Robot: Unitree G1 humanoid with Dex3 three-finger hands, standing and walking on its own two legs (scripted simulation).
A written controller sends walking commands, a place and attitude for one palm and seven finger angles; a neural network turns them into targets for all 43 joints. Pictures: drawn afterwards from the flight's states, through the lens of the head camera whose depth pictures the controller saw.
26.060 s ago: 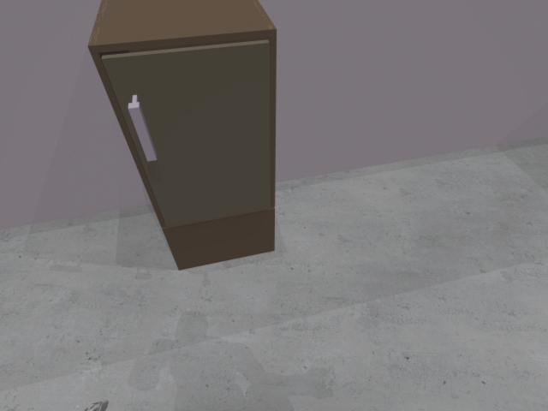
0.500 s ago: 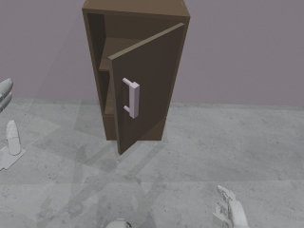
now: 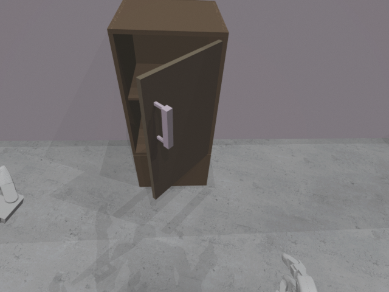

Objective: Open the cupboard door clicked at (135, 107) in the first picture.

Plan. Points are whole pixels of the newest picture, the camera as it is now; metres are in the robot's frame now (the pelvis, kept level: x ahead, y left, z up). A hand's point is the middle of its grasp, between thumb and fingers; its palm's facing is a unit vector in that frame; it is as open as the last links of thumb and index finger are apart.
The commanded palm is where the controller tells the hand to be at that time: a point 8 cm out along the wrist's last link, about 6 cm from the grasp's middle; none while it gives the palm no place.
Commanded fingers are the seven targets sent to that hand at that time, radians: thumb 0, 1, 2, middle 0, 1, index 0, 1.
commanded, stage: stop stepping back and stand still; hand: left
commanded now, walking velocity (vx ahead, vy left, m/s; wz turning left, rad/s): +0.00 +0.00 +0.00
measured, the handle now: (163, 125) +0.60 +0.12 -0.02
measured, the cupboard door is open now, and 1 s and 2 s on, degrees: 46 46 46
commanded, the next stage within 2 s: let the arm hang, fingers relaxed in 0.24 s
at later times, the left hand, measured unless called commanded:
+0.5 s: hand (80, 270) +0.18 +0.24 -0.05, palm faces +0.07 -0.91 -0.41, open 7.4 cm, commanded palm none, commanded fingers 0.00 0.90 0.90 -0.20 -0.30 -0.20 -0.30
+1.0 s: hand out of the picture -0.08 +0.22 -0.16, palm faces +0.06 -0.96 -0.28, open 7.3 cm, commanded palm none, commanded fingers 0.00 0.90 0.90 -0.20 -0.30 -0.20 -0.30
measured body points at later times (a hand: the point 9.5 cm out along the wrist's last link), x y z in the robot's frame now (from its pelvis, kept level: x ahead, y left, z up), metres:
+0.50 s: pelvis -0.02 +0.00 +0.00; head -0.02 -0.02 +0.45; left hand +0.17 +0.29 -0.02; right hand +0.14 -0.27 -0.11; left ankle +0.03 +0.11 -0.73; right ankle -0.03 -0.09 -0.73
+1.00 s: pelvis -0.03 +0.00 +0.01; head -0.01 +0.00 +0.46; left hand -0.08 +0.27 -0.14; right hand -0.02 -0.24 -0.15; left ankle +0.03 +0.11 -0.73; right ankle -0.03 -0.09 -0.73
